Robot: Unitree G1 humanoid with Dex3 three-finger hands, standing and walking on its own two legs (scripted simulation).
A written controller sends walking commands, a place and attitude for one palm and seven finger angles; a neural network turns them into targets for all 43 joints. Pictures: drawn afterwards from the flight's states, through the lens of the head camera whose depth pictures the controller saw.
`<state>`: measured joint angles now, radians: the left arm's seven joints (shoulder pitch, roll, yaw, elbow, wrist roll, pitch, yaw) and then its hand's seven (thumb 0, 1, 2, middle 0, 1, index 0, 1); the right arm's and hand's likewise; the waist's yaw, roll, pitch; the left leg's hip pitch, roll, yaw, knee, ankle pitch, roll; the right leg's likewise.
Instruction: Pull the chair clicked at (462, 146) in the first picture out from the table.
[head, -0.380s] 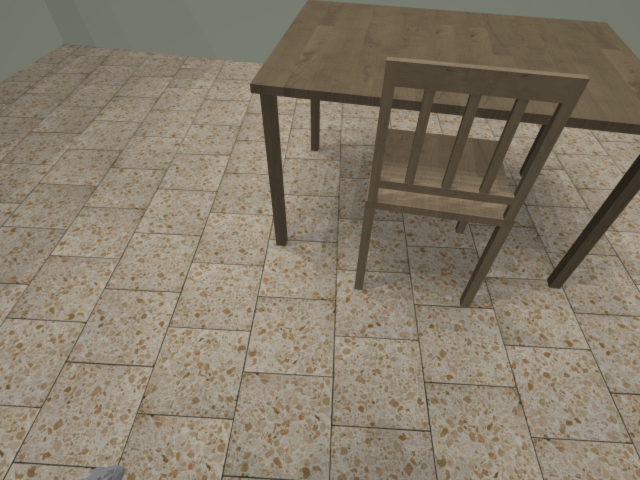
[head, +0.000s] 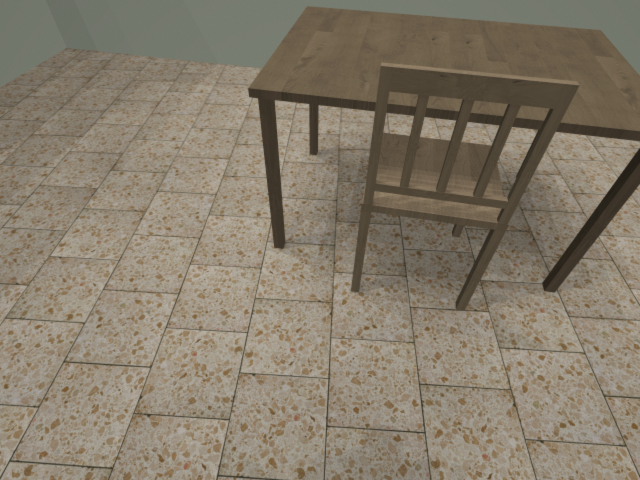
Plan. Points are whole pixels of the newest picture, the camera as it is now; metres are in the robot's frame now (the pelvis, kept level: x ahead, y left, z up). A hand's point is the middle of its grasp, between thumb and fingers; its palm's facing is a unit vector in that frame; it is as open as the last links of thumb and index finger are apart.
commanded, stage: stand and wait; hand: left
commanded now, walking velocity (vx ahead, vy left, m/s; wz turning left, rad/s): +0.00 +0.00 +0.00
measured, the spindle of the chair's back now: (453, 148) +0.92 -0.29 -0.09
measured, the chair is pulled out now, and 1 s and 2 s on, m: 0.00 0.00 0.00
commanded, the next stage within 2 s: look at it before walking up in 0.44 s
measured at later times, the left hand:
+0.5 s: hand out of the picture +0.06 +0.24 -0.15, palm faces -0.02 -0.94 -0.34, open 7.4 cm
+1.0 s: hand out of the picture +0.06 +0.24 -0.15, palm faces -0.02 -0.94 -0.33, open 7.4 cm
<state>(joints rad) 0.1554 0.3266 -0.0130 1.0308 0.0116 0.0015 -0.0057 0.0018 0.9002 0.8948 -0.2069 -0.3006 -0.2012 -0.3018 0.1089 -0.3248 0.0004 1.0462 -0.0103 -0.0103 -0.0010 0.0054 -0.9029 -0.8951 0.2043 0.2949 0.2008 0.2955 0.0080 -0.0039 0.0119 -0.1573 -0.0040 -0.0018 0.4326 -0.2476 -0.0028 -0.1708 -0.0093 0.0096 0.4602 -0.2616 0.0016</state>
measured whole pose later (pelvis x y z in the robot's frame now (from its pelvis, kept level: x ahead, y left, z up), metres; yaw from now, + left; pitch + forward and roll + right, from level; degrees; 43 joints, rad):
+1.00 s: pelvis -0.01 -0.01 +0.00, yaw +0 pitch -2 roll +0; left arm 0.15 0.34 0.00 1.09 0.01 0.00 -0.01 0.00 0.90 0.89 -0.21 -0.30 -0.20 -0.30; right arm 0.13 -0.33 0.00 1.11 -0.01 -0.02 0.00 0.01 -0.90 -0.90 0.20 0.29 0.20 0.30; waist 0.00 0.00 0.02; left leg -0.14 0.01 0.00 0.37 -0.20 -0.02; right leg -0.16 0.01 0.01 0.40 -0.21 -0.01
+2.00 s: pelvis -0.02 -0.01 +0.00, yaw -24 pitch +3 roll +1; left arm 0.28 0.23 0.07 0.91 0.03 0.04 0.00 0.00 0.90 0.89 -0.21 -0.30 -0.20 -0.30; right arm 0.11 -0.22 -0.06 0.90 0.00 0.03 -0.03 0.01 -0.91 -0.90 0.20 0.29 0.20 0.29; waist 0.06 -0.03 0.03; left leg -0.35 0.00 -0.03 0.73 -0.41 -0.05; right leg -0.33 0.12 0.19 0.47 -0.17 -0.06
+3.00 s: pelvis +0.11 -0.11 +0.00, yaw -62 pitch +0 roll -1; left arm 0.31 0.26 0.10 0.99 0.03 0.03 -0.05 0.01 0.91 0.90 -0.20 -0.30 -0.19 -0.30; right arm 0.29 -0.14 -0.02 0.91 -0.02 -0.07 -0.02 0.00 -0.91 -0.90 0.20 0.29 0.20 0.30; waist 0.03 -0.06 0.00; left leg -0.20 0.07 0.18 0.49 -0.29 0.02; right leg -0.50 -0.01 -0.01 1.19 -0.30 -0.01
